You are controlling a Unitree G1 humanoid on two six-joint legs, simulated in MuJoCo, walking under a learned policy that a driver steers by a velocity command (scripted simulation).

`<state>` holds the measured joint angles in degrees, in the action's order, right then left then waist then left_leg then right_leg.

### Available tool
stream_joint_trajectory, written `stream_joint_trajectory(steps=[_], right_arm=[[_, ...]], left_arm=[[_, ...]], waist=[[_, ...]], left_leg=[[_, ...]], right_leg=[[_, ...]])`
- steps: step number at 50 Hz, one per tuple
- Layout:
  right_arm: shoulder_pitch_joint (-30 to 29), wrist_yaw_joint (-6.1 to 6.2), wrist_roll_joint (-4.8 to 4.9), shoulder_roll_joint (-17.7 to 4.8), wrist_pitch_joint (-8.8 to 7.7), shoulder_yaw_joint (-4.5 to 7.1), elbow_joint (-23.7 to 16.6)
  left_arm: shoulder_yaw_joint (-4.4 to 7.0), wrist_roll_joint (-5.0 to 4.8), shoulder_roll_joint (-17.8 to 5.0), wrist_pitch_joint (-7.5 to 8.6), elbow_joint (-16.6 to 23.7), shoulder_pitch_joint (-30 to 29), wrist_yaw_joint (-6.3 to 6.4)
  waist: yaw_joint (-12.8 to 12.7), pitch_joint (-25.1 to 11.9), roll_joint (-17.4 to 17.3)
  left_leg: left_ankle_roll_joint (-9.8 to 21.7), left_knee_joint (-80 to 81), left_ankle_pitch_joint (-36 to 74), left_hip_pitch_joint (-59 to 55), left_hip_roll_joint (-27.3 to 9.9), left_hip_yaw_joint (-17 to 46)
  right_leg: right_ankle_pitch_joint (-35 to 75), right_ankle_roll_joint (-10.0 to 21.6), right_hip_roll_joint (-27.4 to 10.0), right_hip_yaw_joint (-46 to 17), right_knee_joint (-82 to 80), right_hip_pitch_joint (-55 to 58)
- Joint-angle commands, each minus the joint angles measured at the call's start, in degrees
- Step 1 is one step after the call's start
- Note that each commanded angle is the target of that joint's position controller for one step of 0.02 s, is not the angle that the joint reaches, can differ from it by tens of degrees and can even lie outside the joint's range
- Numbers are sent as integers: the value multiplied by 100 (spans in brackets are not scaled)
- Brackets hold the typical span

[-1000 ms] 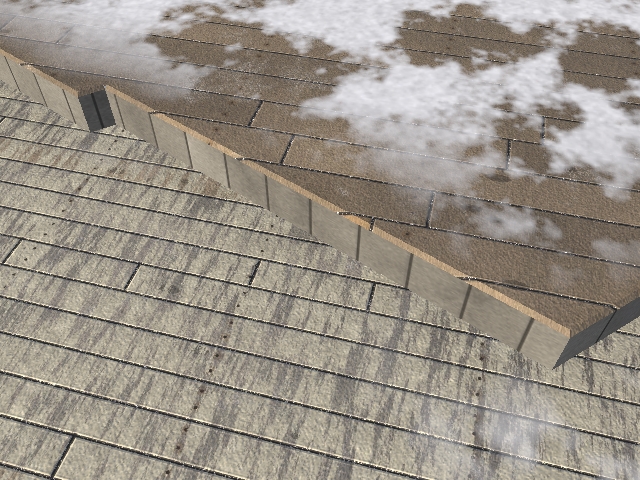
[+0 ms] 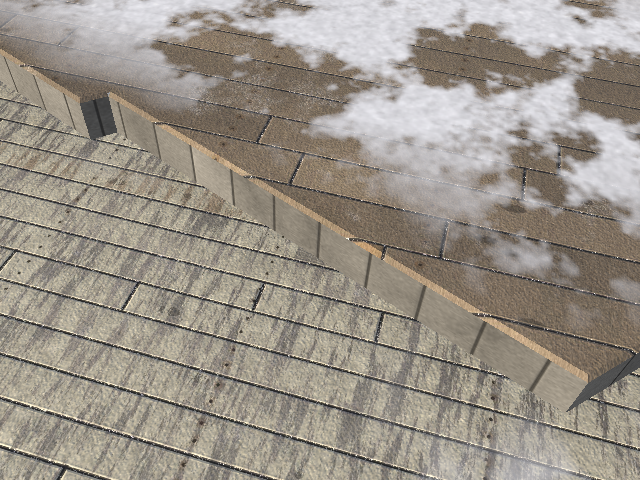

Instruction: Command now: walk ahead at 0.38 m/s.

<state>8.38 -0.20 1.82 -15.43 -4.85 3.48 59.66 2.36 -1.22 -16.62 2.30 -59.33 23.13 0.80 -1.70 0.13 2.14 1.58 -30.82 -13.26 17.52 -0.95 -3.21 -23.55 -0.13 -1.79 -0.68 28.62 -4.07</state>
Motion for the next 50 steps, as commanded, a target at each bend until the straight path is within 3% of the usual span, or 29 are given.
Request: stream_joint_trajectory(steps=[1, 2, 3, 5, 7, 10, 12, 15, 18, 19, 21, 22, 23, 24, 25, 26, 27, 28, 29, 31, 33, 36, 39, 42, 46, 47, 48, 49, 50], right_arm=[[2320, -13, -119, -1456, -54, 300, 398], [1719, -59, -130, -1079, -157, 163, 287], [1210, -87, -121, -736, -215, 63, 92], [676, -138, -156, -446, -225, -58, -103], [836, -94, -217, -382, -185, -94, -58], [1129, 16, -292, -549, -175, -73, 36], [1009, 77, -298, -609, -163, -75, -48], [1177, 144, -243, -615, -170, -88, -75], [1482, 153, -188, -676, -94, -61, 0], [1483, 158, -184, -717, -44, -47, -19], [1297, 201, -186, -920, 48, 12, -152], [1221, 236, -209, -995, 112, 39, -237], [1144, 263, -248, -1055, 184, 61, -330], [1063, 274, -237, -1071, 208, 51, -442], [1456, 188, -327, -589, 101, -103, -688], [1592, 45, -255, -143, -181, -272, -811], [748, -39, -12, -760, -401, -92, -1031], [403, -54, 93, -850, -506, -83, -1215], [310, 7, -12, -799, -519, -62, -1181], [619, 50, -157, -812, -365, 12, -1186], [654, 73, -262, -650, -222, 16, -1283], [-107, 120, -328, -591, -167, -11, -1629], [-807, 117, -267, -396, -201, -82, -1892], [-1193, 92, -155, -535, -230, -60, -2147], [-770, 5, -194, -806, -356, 18, -2121], [-292, 21, -240, -901, -387, 78, -1993], [371, 38, -342, -1099, -413, 144, -1917], [1058, 48, -424, -1558, -373, 275, -1818], [1525, -30, -242, -1478, -272, 338, -1505]], left_arm=[[-66, -9, 0, 256, 833, -621, -13], [22, -178, -438, 344, 856, -723, -15], [56, -239, -567, 408, 882, -827, -66], [133, -95, -587, 408, 784, -815, -70], [132, -67, -403, 310, 729, -720, -148], [114, -74, -208, 190, 918, -1117, -159], [80, -51, -126, 194, 1133, -1485, -167], [7, -1, -22, 202, 1408, -2144, -245], [-42, -18, 36, 215, 1698, -2594, -370], [-30, -24, 5, 221, 1769, -2637, -418], [58, -24, -183, 220, 1857, -2448, -490], [142, -27, -350, 199, 1821, -2099, -512], [278, -50, -589, 176, 1665, -1381, -514], [462, -61, -905, 142, 1444, -448, -450], [637, -16, -1488, 73, 1374, 209, -323], [575, 7, -1463, 106, 1442, 97, -300], [456, 58, -1007, 159, 1416, 36, -264], [400, 54, -839, 230, 1474, -374, -251], [343, 48, -684, 272, 1578, -810, -282], [290, 113, -562, 310, 1742, -1256, -284], [294, 57, -630, 302, 1760, -1279, -226], [361, 24, -858, 290, 1718, -970, -92], [393, -14, -953, 238, 1662, -651, -37], [390, -47, -907, 211, 1557, -396, -23], [340, 27, -725, 149, 1542, -399, 60], [290, 61, -608, 142, 1580, -446, 55], [178, 123, -357, 148, 1666, -480, 21], [61, 85, -49, 207, 1697, 212, -3], [52, -33, -221, 232, 1621, 583, -14]], waist=[[952, -593, -2169], [717, -54, -1265], [559, 339, -1013], [302, 524, -667], [243, 452, -769], [309, 552, -537], [319, 634, -487], [514, 720, -443], [586, 820, -391], [531, 771, -410], [265, 434, -637], [34, 131, -798], [-337, -323, -895], [-822, -796, -742], [-693, -1558, 426], [-366, -2241, 978], [-627, -1684, 561], [-435, -897, 218], [-139, -432, -478], [301, -199, -366], [426, -80, -248], [212, 148, -90], [-119, 86, 61], [-251, -9, 254], [9, -269, 502], [253, -498, 497], [568, -1159, 307], [474, -1958, -923], [488, -2128, -1968]], left_leg=[[1438, 2151, -1970, -3151, -2229, 4559], [1455, 2187, -2536, -2692, -2280, 4446], [1211, 2186, -2241, -2315, -1988, 3616], [810, 2282, -713, -1806, -1457, 2263], [659, 2298, 549, -1591, -1188, 1350], [756, 2440, 1412, -1496, -1159, 745], [719, 2549, 1614, -1347, -1070, 329], [625, 2714, 1858, -1327, -998, -178], [619, 2484, 2375, -1929, -1261, -381], [588, 2281, 2863, -2192, -1318, -467], [483, 1548, 4889, -2590, -1421, -628], [424, 913, 5898, -2705, -1436, -704], [355, -81, 6419, -2599, -1388, -749], [187, -1440, 5802, -1792, -1182, -797], [-118, -3681, 2663, 500, -526, -787], [-184, -5121, -1881, 2086, 540, 387], [28, -5353, -1600, 2746, 162, 1075], [157, -4928, -995, 2836, -128, 997], [160, -4395, -648, 2488, -351, 913], [-2, -3805, -451, 1702, -605, 965], [-232, -3288, -309, 1507, -652, 802], [-554, -1927, 678, 1553, -499, 598], [-586, -430, 1839, 1068, -125, 473], [-536, 153, 2003, 918, 44, 614], [-139, 483, 1363, 658, -40, 682], [54, 762, 1343, 2, 12, 539], [368, 594, 1520, -1235, -495, 928], [1210, 505, 1543, -3409, -1683, 2760], [1651, 1149, 107, -3951, -2309, 4529]], right_leg=[[-945, 182, 606, -26, 3393, -3688], [-714, 334, 130, -549, 4209, -4175], [-77, 489, -145, -565, 4296, -4350], [855, 507, -504, -434, 3797, -4020], [1264, 416, -595, -351, 3492, -3617], [1736, 224, -460, -445, 3024, -3898], [2240, 168, -359, -379, 2161, -3830], [2841, 189, -256, 100, 1204, -3487], [2734, 373, -208, 259, 715, -3564], [2532, 458, -141, 338, 615, -3541], [2013, 669, 137, 613, 626, -3080], [1734, 780, 341, 756, 712, -2626], [1603, 920, 561, 823, 675, -1755], [1767, 1149, 598, 521, 333, -247], [1008, 1892, -751, -1835, 283, 2062], [69, 2707, -1835, -4907, -907, 3040], [-66, 2273, -1596, -4432, -1282, 2737], [411, 2004, -1415, -3519, -1386, 1789], [1117, 1816, -1144, -2859, -1523, 797], [2133, 1767, -861, -2244, -1700, -344], [2531, 1780, -691, -1773, -1837, -947], [2711, 1655, -390, -1316, -1869, -1413], [2243, 1295, -111, -1132, -1652, -1505], [2034, 1156, -283, -1532, -1357, -1076], [2651, 991, -700, -1985, -491, -75], [3249, 883, -497, -1889, -37, -30], [3079, 717, -220, -1681, 1019, -383], [1454, 294, 513, -1066, 2758, -2137], [-1003, 133, 685, -806, 3972, -3440]])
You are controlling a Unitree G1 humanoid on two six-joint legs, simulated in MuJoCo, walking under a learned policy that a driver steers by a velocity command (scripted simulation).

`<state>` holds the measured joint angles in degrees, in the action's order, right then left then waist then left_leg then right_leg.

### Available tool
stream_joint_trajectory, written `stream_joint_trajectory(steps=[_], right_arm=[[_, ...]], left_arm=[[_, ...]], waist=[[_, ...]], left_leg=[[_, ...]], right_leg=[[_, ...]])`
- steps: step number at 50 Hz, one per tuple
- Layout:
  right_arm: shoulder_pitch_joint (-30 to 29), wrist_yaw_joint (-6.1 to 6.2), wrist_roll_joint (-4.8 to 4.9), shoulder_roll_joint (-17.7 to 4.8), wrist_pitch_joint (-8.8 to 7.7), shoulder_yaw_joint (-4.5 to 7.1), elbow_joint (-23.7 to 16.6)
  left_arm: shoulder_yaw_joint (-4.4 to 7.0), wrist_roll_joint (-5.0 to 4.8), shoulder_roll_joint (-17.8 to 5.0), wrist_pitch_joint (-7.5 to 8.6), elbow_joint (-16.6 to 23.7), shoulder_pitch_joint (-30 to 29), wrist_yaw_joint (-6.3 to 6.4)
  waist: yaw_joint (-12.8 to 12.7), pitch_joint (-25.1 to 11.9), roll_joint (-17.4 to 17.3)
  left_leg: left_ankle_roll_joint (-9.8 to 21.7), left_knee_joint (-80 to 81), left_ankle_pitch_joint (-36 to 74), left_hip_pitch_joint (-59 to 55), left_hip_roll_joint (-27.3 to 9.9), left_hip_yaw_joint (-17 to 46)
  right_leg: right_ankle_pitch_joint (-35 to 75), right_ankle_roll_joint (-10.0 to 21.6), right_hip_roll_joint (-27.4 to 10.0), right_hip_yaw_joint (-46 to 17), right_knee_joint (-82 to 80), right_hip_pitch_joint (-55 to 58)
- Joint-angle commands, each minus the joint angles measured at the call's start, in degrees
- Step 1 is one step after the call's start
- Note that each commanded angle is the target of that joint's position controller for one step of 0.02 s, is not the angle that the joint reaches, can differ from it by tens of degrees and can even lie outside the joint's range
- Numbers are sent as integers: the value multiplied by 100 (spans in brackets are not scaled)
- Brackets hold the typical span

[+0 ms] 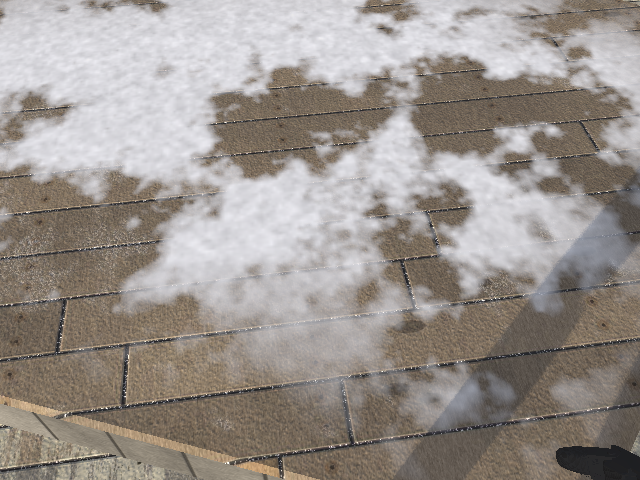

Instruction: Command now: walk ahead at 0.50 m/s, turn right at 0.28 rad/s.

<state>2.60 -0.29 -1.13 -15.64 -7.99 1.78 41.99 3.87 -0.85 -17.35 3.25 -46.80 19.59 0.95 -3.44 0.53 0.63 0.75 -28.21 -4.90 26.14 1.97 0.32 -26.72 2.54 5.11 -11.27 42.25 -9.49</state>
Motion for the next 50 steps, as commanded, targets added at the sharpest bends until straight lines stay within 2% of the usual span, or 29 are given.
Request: stream_joint_trajectory(steps=[1, 3, 4, 8, 11, 17, 20, 21, 22, 23, 24, 25, 26, 29, 33, 35, 36, 37, 39, 40, 41, 42, 43, 44, 45, 46, 47, 48, 50], right_arm=[[1871, -47, 152, -959, 50, 373, 137], [1162, -51, 69, -649, 106, 233, 12], [1024, -41, 24, -582, 97, 201, 18], [1143, -34, 80, -641, 63, 213, 159], [1310, 20, 110, -730, 202, 236, 291], [1755, 66, 181, -752, 460, 178, 416], [1916, 134, 188, -862, 613, 143, 461], [1716, 185, 277, -1075, 698, 199, 461], [1541, 207, 278, -1086, 682, 220, 382], [1210, 176, 84, -678, 573, 90, 143], [1988, 88, 26, 78, 350, -76, 271], [2078, 30, 253, -153, 249, -14, 468], [1537, -36, 407, -208, 244, 17, 344], [834, -89, 390, 386, 426, -181, 23], [562, -23, 420, 896, 530, -492, -637], [-223, -107, 218, 771, 426, -623, -1319], [-401, -160, 134, 553, 415, -658, -1472], [-785, -103, 15, 708, 390, -722, -1648], [-327, -23, 92, 427, 356, -608, -1548], [-139, -76, 166, 173, 350, -497, -1468], [96, -127, 226, 30, 407, -394, -1336], [828, -219, 277, -69, 434, -345, -1217], [1497, -332, 206, -487, 472, -186, -1002], [1988, -441, 47, -1103, 491, 46, -602], [2418, -283, 89, -1227, 617, 125, -260], [2088, -118, -5, -703, 586, -1, -155], [1773, -137, 100, -363, 521, -101, -21], [1723, -231, 50, 74, 443, -218, 282], [1407, -351, -47, 598, 401, -319, 587]], left_arm=[[16, -164, -686, 132, 376, 468, -39], [18, 21, -648, 118, 628, -543, -21], [17, 70, -542, 121, 683, -594, -22], [-96, 135, -98, 82, 667, -462, -17], [-205, 128, 118, 38, 648, -552, -38], [-284, 74, 184, -14, 900, -1413, -163], [-116, 114, -69, 124, 879, -1276, -210], [-61, 142, -56, 157, 728, -790, -206], [53, 141, -260, 151, 436, -40, -192], [191, 130, -794, 71, 190, 904, -125], [242, 191, -1218, -77, 110, 1080, -63], [270, 225, -981, -139, -39, 1329, -22], [172, 219, -594, -190, -126, 1116, -40], [-210, 206, 394, -258, -352, 622, -188], [-384, 228, 463, -242, -845, 786, -145], [-463, 152, 400, -198, -800, 363, -84], [-463, 134, 279, -118, -723, 442, 15], [-421, 29, 79, -65, -914, 889, 96], [-301, -107, -522, 50, -1042, 976, 106], [-290, -101, -697, -15, -1099, 1260, 131], [-302, 22, -697, -126, -1114, 1423, 172], [-216, 54, -927, -256, -1130, 1101, 184], [-155, 122, -954, -287, -1015, 949, 236], [-243, 246, -294, -141, -746, 1378, 151], [-307, 460, 222, 47, -717, 1195, -114], [-195, 268, 187, 240, -613, 1063, -419], [-222, 111, 276, 284, -100, 17, -499], [-298, 58, 381, 307, 416, -784, -459], [-483, 75, 696, 263, 609, -417, -358]], waist=[[786, -1393, -940], [662, -280, -243], [494, -147, -408], [330, -238, -609], [371, -482, -654], [615, 94, -517], [394, -433, -739], [28, -655, -805], [-302, -945, -752], [-602, -1285, 210], [-143, -1395, 1383], [-359, -1175, 622], [-281, -405, 553], [151, 589, 571], [468, 967, 391], [640, 1064, 282], [597, 669, 252], [489, 98, 350], [797, -668, 778], [902, -884, 1005], [998, -1096, 1319], [1388, -1106, 1766], [1586, -1604, 1798], [1234, -2291, -319], [1172, -2395, -2039], [891, -2049, -1321], [780, -739, -525], [609, 79, -28], [-79, 165, 18]], left_leg=[[1467, 1110, -2030, -4196, -2386, 3904], [1173, 1481, -1346, -2631, -1876, 2573], [1165, 1604, -715, -2203, -1746, 2232], [1266, 1778, 1489, -1671, -1364, 1051], [1260, 1818, 1351, -1693, -1306, 659], [1230, 1640, 901, -2237, -1693, 921], [937, 503, 4140, -2936, -1305, 560], [807, -213, 4774, -2974, -1202, 402], [622, -1056, 4399, -2293, -1069, 312], [252, -2901, 1698, -546, -628, 82], [-40, -4574, -2607, 1439, 204, 300], [-130, -5852, -2845, 2321, 98, 767], [-104, -6795, -2740, 3255, -101, 489], [-111, -8860, -2540, 4487, -486, 66], [90, -10502, -2107, 5681, -327, 419], [30, -8003, -1237, 4681, -496, -120], [-87, -6703, -661, 3291, -466, -855], [-40, -6178, -500, 2047, -590, -1125], [231, -5094, -827, 542, -335, -1397], [385, -4640, -1529, 744, -30, -1605], [524, -4433, -1835, 810, 273, -1714], [743, -3251, -1931, 869, 180, -1183], [950, -2701, -1750, -73, 80, -149], [1627, -1630, -1755, -1845, -747, 2320], [2197, 927, -2040, -2975, -1583, 5375], [2034, 1359, -2562, -2473, -2076, 6002], [1718, 1152, -2602, -1564, -1977, 5219], [1427, 880, -2199, -678, -1669, 3897], [963, 634, -1083, 14, -885, 1870]], right_leg=[[-374, -95, -340, -32, 3085, -3375], [402, -88, -719, 382, 2834, -3326], [655, -84, -912, 412, 2510, -3077], [1003, -249, -981, 805, 1722, -2502], [1366, -390, -910, 1144, 1205, -2127], [1194, -110, -872, 1348, 500, -2616], [1301, 40, -283, 1669, -875, -1480], [2062, 126, -180, 1733, -2013, -744], [2617, 237, -378, 1431, -2507, 593], [4312, 502, -1596, 66, -2413, 2314], [6549, 1412, -2983, -1610, -1945, 3304], [4802, 1995, -3189, -1851, -2183, 2941], [3401, 1809, -2867, -1288, -2421, 2575], [1485, 1264, -2306, -548, -2926, 943], [1241, 901, -2198, 134, -3189, -218], [1185, 601, -1420, 1086, -3456, -1625], [1620, 821, -1318, 1200, -3984, -2443], [2210, 975, -1475, 1062, -4631, -2399], [6066, 977, -1637, 1365, -4350, -884], [8765, 837, -1672, 1542, -3524, 452], [11242, 755, -1804, 1469, -2798, 1327], [11709, 619, -2158, 1391, -1877, 2250], [11593, 604, -2087, 1295, -765, 2192], [9241, 478, -1338, 1206, 926, 302], [1791, 254, 71, 610, 3129, -1524], [1186, 215, 55, -231, 5658, -2510], [990, 382, -153, 66, 6395, -3463], [1021, 624, -408, 313, 6584, -3907], [1531, 797, -747, 480, 6313, -3697]])
Over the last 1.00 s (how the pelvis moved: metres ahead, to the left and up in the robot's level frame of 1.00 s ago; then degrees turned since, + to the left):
0.55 -0.05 -0.01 -25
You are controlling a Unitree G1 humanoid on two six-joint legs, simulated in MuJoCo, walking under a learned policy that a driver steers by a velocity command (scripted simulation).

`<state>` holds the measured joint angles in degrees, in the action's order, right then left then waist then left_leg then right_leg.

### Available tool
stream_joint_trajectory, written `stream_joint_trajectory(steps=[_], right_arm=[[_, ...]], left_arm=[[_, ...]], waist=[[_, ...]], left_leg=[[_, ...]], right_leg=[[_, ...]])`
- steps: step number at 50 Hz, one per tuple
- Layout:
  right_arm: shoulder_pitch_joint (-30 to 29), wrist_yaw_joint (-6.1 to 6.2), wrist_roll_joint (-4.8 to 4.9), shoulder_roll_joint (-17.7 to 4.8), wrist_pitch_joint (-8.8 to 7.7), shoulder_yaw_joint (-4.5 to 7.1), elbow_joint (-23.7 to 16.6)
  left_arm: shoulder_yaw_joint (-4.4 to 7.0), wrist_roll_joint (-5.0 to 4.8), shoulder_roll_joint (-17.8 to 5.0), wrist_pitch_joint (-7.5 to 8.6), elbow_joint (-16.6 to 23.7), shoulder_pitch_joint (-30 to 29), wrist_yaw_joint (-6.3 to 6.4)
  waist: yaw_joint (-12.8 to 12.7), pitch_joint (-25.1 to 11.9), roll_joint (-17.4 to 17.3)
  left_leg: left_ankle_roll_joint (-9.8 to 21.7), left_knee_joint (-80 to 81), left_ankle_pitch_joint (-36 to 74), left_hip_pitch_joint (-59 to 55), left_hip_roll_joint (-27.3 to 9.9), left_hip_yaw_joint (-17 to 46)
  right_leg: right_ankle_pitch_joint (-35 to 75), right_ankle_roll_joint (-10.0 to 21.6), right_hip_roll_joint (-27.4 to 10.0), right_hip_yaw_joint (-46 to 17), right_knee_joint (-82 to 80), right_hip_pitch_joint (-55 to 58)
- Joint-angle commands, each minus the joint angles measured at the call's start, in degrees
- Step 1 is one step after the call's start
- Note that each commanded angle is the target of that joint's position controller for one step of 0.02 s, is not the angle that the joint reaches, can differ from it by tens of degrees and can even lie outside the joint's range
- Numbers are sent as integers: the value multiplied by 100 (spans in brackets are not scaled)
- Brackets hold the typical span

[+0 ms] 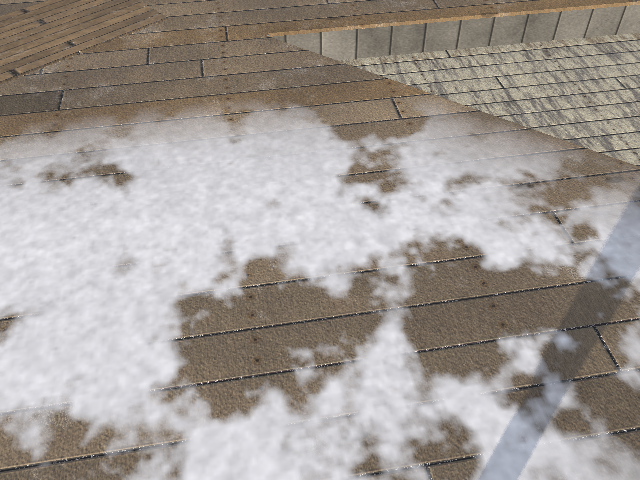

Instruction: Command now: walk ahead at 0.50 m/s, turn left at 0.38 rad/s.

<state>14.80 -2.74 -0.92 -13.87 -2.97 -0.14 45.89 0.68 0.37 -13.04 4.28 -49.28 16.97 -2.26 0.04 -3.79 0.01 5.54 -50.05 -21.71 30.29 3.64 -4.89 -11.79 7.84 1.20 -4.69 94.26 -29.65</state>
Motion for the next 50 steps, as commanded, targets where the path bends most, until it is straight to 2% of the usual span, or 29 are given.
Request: stream_joint_trajectory(steps=[1, 2, 3, 5, 6, 9, 11, 13, 16, 18, 19, 20, 21, 22, 23, 24, 25, 27, 30, 36, 41, 43, 44, 45, 46, 47, 48, 49, 50], right_arm=[[37, -88, 10, 473, -77, -109, 205], [-142, -74, 56, 223, -92, -48, 112], [-233, -80, 61, 135, -177, -48, 12], [114, -22, 125, -193, -314, 43, 104], [348, 49, 111, -311, -311, 84, 126], [1033, 254, 153, -491, -298, 183, 176], [1200, 324, 203, -702, -246, 263, 137], [1285, 335, 246, -756, -165, 310, 96], [1163, 380, 268, -837, -43, 393, 6], [976, 388, 227, -889, 23, 457, -108], [841, 360, 190, -749, 6, 430, -248], [665, 325, 71, -432, -28, 325, -487], [1413, 293, 224, 33, -112, 180, -689], [1487, 336, 328, -487, -107, 272, -572], [947, 340, 313, -838, -74, 387, -615], [618, 337, 264, -825, -53, 410, -692], [376, 318, 208, -787, -51, 445, -789], [384, 280, 268, -560, 9, 444, -871], [168, 262, 262, -390, 98, 434, -1044], [-826, 98, 216, -352, 59, 395, -1333], [-1666, -68, 269, -321, 34, 378, -1695], [-1598, -95, 187, -395, 8, 437, -1776], [-1223, -87, 129, -518, -12, 506, -1714], [-410, -51, 106, -737, -34, 635, -1500], [213, 66, 37, -1044, -18, 742, -1345], [669, 213, -145, -1553, 12, 763, -1279], [782, 197, -184, -1300, -22, 636, -1349], [654, 174, -128, -1047, 1, 605, -1324], [207, 163, -15, -901, -30, 554, -1251]], left_arm=[[-240, -24, 319, 133, 939, -41, -18], [-215, -49, 65, 91, 915, 110, 49], [-146, -19, -157, 77, 940, 59, 89], [-136, 179, -276, 50, 1220, -530, 199], [-119, 176, -295, 63, 1316, -819, 244], [-117, 22, -181, 141, 1531, -1704, 282], [-70, -127, -235, 171, 1612, -2151, 221], [-6, -166, -351, 228, 1673, -2464, 123], [98, -173, -520, 322, 1613, -2373, 57], [233, -150, -756, 380, 1421, -1718, 100], [348, -84, -1017, 420, 1247, -986, 157], [442, 2, -1375, 419, 1136, 45, 222], [534, 58, -1672, 304, 1058, 390, 256], [425, 25, -1124, 252, 1112, 286, 258], [339, -19, -770, 233, 1157, 30, 285], [305, -17, -723, 216, 1157, -215, 290], [291, 10, -647, 210, 1101, -346, 275], [307, 60, -617, 247, 979, -346, 268], [379, 5, -734, 296, 789, -274, 250], [470, 28, -1068, 212, 584, -165, 273], [531, -92, -1287, 41, 317, 271, 308], [524, -141, -1338, -32, 229, 352, 320], [540, -179, -1442, -60, 208, 338, 335], [528, -206, -1476, -85, 201, 225, 342], [474, -193, -1358, -49, 244, 213, 342], [254, 118, -689, 41, 461, 456, 262], [165, -117, -765, 111, 210, 983, 174], [351, -308, -1282, 82, 220, 444, 170], [313, -336, -1100, 37, 428, 19, 192]], waist=[[-582, 583, -31], [-683, 648, 39], [-703, 506, -18], [-484, 493, -277], [-312, 457, -422], [182, 345, -458], [390, 357, -581], [521, 445, -587], [427, 487, -708], [119, 248, -810], [-192, -312, -725], [-616, -1258, -195], [-306, -1991, 1888], [-347, -1697, 1590], [-414, -870, 885], [-303, -379, 353], [-232, 12, 306], [-86, 208, 511], [-13, 448, 467], [-261, 693, 267], [-500, 874, 246], [-316, 732, 415], [-57, 446, 565], [438, 6, 520], [749, -413, 326], [530, -1311, -1115], [595, -2819, -1257], [759, -2412, -485], [492, -1444, -438]], left_leg=[[525, 2863, 909, -323, -825, 1916], [616, 3051, 1074, -325, -707, 1622], [654, 3295, 1438, -235, -650, 1547], [700, 3698, 1715, -133, -564, 1494], [720, 3827, 1829, -329, -604, 1554], [687, 3937, 1989, -1314, -812, 1816], [712, 3903, 1606, -2006, -1059, 2106], [744, 3701, 1247, -2472, -1251, 2406], [626, 3343, 1381, -2637, -1360, 2711], [478, 2723, 2219, -2598, -1202, 2737], [296, 1954, 2577, -2274, -916, 2535], [109, 434, 1798, -1427, -569, 2127], [-319, -1285, -663, 775, 202, 1336], [-396, -2358, -893, 1470, -279, 1476], [-438, -2696, -349, 1607, -487, 1434], [-493, -2659, 99, 1394, -683, 1294], [-515, -2406, 359, 1311, -786, 1266], [-518, -2212, 617, 1017, -965, 1174], [-578, -1990, 769, 1288, -1056, 1086], [-532, -1, 2218, 1156, -992, 775], [-266, 1053, 2064, 1161, -828, 341], [-73, 1352, 1515, 397, -423, 87], [49, 1515, 1362, -212, -189, 20], [232, 2098, 1939, -1315, -30, 61], [396, 2280, 3448, -2776, -352, 452], [1104, 1436, 6993, -5046, -2134, 2276], [2056, 1773, 7174, -5821, -3261, 3952], [1693, 1965, 6900, -5068, -2793, 3047], [1342, 2186, 6229, -4292, -2466, 2311]], right_leg=[[129, 161, -399, -129, 922, -1740], [199, -13, -511, 24, 34, -1804], [402, -116, -554, 192, -562, -1547], [949, -397, -535, 492, -1690, -1336], [1148, -517, -509, 577, -2250, -1320], [1558, -795, -368, 487, -4374, -1158], [1355, -955, -246, 405, -5432, -1124], [1199, -1001, -184, 312, -6138, -1049], [1160, -915, -121, 122, -6912, -256], [787, -722, -38, 256, -7241, 742], [841, -516, -312, 108, -7114, 1932], [582, -141, -1316, -787, -6853, 3579], [-313, 783, -2523, -3230, -7290, 5589], [-1403, 773, -2647, -3843, -7634, 5254], [-1297, 497, -2409, -2955, -7735, 4405], [-558, 337, -2137, -2129, -7834, 3573], [17, 284, -1860, -1562, -7996, 3037], [562, 196, -1568, -787, -8258, 2569], [1383, 296, -1557, -177, -8422, 2362], [2019, 154, -1448, 833, -8517, 2440], [2640, -9, -1708, 1237, -8248, 3366], [4637, -58, -1687, 1316, -7649, 3375], [5497, -107, -1656, 1300, -7111, 3406], [5588, -250, -1484, 1380, -6229, 3224], [4579, -481, -1216, 1468, -5134, 2316], [-992, -814, -389, 1405, -2832, 254], [-3067, -930, 111, -147, -1409, -404], [-2657, -936, -192, -548, -1405, -443], [-2296, -969, -428, -286, -1871, -781]])
Over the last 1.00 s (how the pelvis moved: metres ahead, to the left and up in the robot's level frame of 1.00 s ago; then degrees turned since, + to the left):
0.48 0.00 0.11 2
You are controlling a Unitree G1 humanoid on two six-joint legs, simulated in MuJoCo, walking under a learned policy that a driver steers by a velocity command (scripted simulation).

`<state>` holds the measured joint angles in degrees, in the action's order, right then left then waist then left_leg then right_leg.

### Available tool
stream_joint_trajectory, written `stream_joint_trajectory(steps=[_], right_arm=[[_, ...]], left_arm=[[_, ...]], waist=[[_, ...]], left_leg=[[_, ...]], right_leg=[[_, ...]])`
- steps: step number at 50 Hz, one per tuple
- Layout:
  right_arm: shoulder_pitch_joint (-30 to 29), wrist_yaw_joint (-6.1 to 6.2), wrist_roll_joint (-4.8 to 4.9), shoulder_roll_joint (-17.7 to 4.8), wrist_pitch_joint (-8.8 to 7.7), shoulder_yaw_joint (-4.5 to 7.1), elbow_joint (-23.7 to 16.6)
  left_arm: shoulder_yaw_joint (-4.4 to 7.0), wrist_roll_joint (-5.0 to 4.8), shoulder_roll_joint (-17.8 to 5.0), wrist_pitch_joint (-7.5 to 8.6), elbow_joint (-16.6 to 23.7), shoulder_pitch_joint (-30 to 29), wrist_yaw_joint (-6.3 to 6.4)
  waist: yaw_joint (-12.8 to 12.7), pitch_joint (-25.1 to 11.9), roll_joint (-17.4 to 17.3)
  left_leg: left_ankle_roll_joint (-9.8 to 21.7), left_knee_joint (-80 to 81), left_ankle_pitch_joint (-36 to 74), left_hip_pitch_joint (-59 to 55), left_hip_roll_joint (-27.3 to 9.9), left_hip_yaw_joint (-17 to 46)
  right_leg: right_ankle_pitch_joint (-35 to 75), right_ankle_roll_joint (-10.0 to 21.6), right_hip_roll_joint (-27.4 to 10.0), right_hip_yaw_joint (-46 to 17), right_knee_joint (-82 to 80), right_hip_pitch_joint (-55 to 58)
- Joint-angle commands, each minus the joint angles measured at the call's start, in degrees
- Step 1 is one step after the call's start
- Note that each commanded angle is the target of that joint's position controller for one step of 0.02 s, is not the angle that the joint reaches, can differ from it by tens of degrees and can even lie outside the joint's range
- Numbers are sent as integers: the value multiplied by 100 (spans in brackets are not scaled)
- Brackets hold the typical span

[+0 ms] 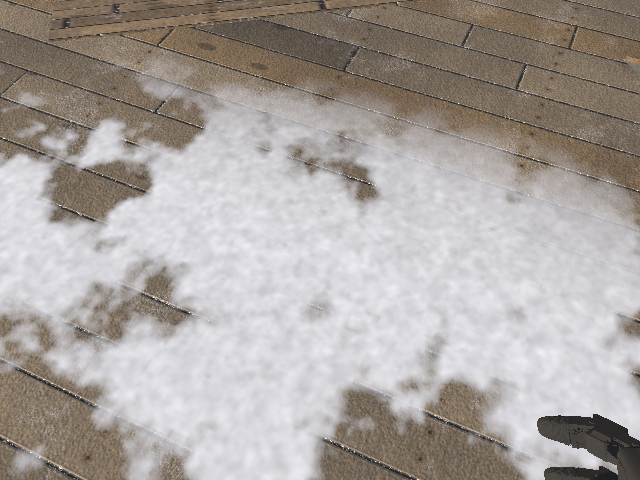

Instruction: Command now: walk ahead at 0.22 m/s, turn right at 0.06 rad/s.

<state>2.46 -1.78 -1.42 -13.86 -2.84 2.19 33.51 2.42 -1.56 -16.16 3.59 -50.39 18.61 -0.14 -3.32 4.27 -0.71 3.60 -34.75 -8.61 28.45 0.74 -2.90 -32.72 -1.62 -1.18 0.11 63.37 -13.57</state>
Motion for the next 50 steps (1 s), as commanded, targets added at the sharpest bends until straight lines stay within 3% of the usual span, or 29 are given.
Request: stream_joint_trajectory(steps=[1, 2, 3, 5, 6, 8, 11, 16, 19, 20, 21, 22, 23, 24, 25, 26, 27, 28, 30, 34, 40, 43, 44, 45, 46, 47, 48, 49, 50], right_arm=[[1118, 56, 107, -692, -82, 261, 67], [805, 50, 90, -503, -113, 208, 108], [646, 39, -1, -500, -155, 214, 150], [316, 39, -45, -553, -219, 253, 219], [266, 94, -62, -693, -197, 305, 274], [304, 201, -4, -840, -143, 368, 358], [297, 321, 5, -866, -24, 390, 459], [418, 351, 117, -1017, 166, 460, 645], [337, 372, 260, -1113, 244, 499, 717], [478, 377, 295, -1036, 262, 489, 799], [786, 363, 212, -861, 268, 456, 912], [644, 324, -56, -550, 233, 355, 666], [94, 345, -23, -628, 218, 350, 454], [-44, 336, 93, -807, 229, 404, 466], [-2, 357, 159, -802, 245, 419, 516], [55, 408, 122, -834, 262, 442, 593], [25, 444, 76, -897, 280, 471, 575], [72, 440, 78, -845, 280, 468, 560], [173, 435, 122, -758, 271, 442, 574], [-19, 431, 137, -628, 276, 386, 518], [-35, 327, 176, -679, 192, 408, 463], [121, 255, 203, -731, 94, 427, 446], [278, 232, 206, -739, 63, 443, 475], [496, 214, 199, -780, 39, 469, 538], [680, 232, 135, -1044, 46, 547, 558], [516, 287, 24, -1519, 109, 629, 477], [594, 263, -137, -1374, 100, 601, 454], [478, 283, -68, -1111, 88, 520, 365], [327, 307, 30, -909, 106, 467, 358]], left_arm=[[121, -41, -613, 38, 489, -269, 45], [149, 49, -593, -92, 453, -299, 114], [151, 53, -461, -211, 350, 152, 123], [172, 94, -337, -338, 315, 385, 166], [198, 84, -358, -359, 384, 239, 199], [196, 110, -330, -402, 554, -105, 192], [214, 104, -334, -502, 757, -521, 130], [303, 118, -438, -632, 1149, -1038, 13], [338, 106, -388, -635, 1217, -868, -93], [378, 126, -451, -618, 1185, -710, -92], [502, 151, -814, -595, 1168, -492, -27], [661, 195, -1537, -576, 1277, -320, 95], [605, 347, -1457, -475, 1353, -135, 44], [557, 347, -1295, -362, 1369, -177, 2], [531, 257, -1166, -293, 1400, -463, 34], [486, 146, -1003, -297, 1451, -737, 72], [439, 82, -886, -319, 1498, -899, 117], [418, 95, -863, -341, 1540, -921, 148], [445, 135, -934, -354, 1594, -887, 187], [499, 105, -1046, -413, 1656, -808, 263], [526, 125, -1067, -515, 1828, -973, 203], [522, 79, -1053, -555, 1906, -1077, 179], [513, 41, -1037, -573, 1939, -1170, 187], [498, 2, -998, -595, 1979, -1248, 204], [447, 35, -803, -600, 2015, -1121, 219], [368, 73, -498, -569, 2078, -816, 201], [496, 125, -915, -494, 2104, -868, 192], [599, 130, -1231, -473, 1954, -697, 173], [601, 116, -1172, -496, 1833, -686, 157]], waist=[[593, -1627, -13], [363, -1281, 123], [107, -1249, -295], [-62, -1052, -484], [-71, -1060, -465], [40, -1080, -413], [193, -980, -477], [377, -766, -568], [225, -829, -611], [181, -865, -514], [209, -949, 110], [359, -1013, 1786], [-60, -1315, 1730], [-90, -1367, 1081], [86, -1256, 820], [207, -1194, 559], [285, -1149, 598], [357, -1215, 673], [380, -1313, 688], [269, -1237, 752], [199, -1044, 957], [244, -1087, 1041], [365, -1084, 1034], [502, -1084, 981], [464, -1210, 603], [101, -1137, -1020], [239, -1016, -1567], [206, -1010, -986], [173, -885, -713]], left_leg=[[1302, 951, 4293, -3260, -1914, 1753], [1119, 1376, 3782, -2468, -1670, 1426], [1246, 1554, 3928, -1784, -1776, 1183], [1236, 1749, 3921, -1220, -1652, 657], [1174, 1804, 3724, -1206, -1612, 505], [1131, 1894, 3266, -1329, -1690, 292], [1084, 2111, 1831, -1364, -1738, 105], [949, 1868, 1087, -1877, -1999, 113], [615, 1246, 1270, -2126, -1986, -27], [349, 853, 1032, -2038, -1800, -203], [-86, 2, 439, -1606, -1399, -553], [-667, -1755, -1876, 140, -546, -1004], [-815, -3043, -3212, 1046, 4, -14], [-741, -3556, -2941, 1217, -120, 466], [-665, -3532, -2417, 1309, -216, 602], [-656, -3303, -2049, 1310, -280, 655], [-665, -3189, -1786, 1147, -302, 688], [-691, -3227, -1594, 964, -214, 659], [-733, -2851, -1323, 825, -119, 682], [-851, -1795, -1103, 606, -21, 776], [-792, -806, -1228, -91, 143, 836], [-686, -61, -1198, -492, 209, 830], [-619, 503, -878, -809, 221, 770], [-530, 1217, -223, -1330, 150, 714], [-285, 1417, 256, -2056, -523, 1164], [403, 1519, 1508, -2565, -1744, 2447], [1300, 1694, 2072, -2186, -2497, 3418], [1316, 1747, 1229, -2114, -2347, 3076], [986, 1795, 6, -2067, -1880, 2570]], right_leg=[[93, -89, -376, -600, 788, -2350], [394, -86, -490, -493, 511, -1899], [593, -208, -535, -540, 420, -1241], [806, -380, -448, -366, -60, -961], [937, -374, -409, -282, -227, -1046], [1460, -324, -500, -246, -597, -1220], [1876, -234, -544, -147, -1052, -1220], [1430, -37, -418, 114, -1792, -1341], [1729, 219, -185, 424, -2901, -845], [2286, 355, -41, 449, -3479, -433], [3696, 603, -265, -126, -3963, 236], [6131, 1366, -1621, -2032, -3908, 1315], [6322, 2349, -2191, -2938, -4107, 1411], [6011, 2257, -1935, -2538, -4154, 1398], [5611, 1917, -1615, -2105, -4089, 1303], [5238, 1652, -1409, -1894, -4107, 1155], [5171, 1529, -1309, -1802, -4144, 963], [5354, 1526, -1217, -1745, -4146, 874], [5261, 1517, -1112, -1707, -4176, 901], [4460, 1462, -992, -1914, -4171, 840], [3521, 1447, -825, -2536, -4117, 317], [3811, 1376, -736, -2880, -3909, 398], [3801, 1268, -628, -2896, -3794, 329], [3486, 1081, -451, -2824, -3644, 114], [2495, 797, -168, -2558, -3191, -433], [429, 424, 722, -1455, -1994, -1527], [-637, 112, 824, -1007, -625, -2075], [-184, -1, 528, -1050, 160, -2129], [320, -58, 423, -957, 317, -2232]])
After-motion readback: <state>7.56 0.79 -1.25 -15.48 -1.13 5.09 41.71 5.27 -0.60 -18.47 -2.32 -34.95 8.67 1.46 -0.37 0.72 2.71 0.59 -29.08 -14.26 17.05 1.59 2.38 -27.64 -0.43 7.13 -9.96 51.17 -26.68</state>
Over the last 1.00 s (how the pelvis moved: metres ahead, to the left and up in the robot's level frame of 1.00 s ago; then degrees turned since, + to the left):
0.49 0.09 0.03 30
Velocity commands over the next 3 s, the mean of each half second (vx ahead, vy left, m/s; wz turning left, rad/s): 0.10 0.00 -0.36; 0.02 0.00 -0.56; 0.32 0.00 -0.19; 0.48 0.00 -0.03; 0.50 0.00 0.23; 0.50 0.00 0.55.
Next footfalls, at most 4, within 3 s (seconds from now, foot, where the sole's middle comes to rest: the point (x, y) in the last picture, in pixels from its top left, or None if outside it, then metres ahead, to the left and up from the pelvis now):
0.42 right None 0.12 -0.16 -0.76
0.92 left None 0.21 0.04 -0.76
1.30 right None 0.10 -0.20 -0.76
1.76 left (454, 434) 0.51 -0.21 -0.76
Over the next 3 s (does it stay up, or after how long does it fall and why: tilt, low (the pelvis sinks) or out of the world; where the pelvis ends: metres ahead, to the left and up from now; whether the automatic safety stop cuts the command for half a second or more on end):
stays up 0.88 -0.49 0.02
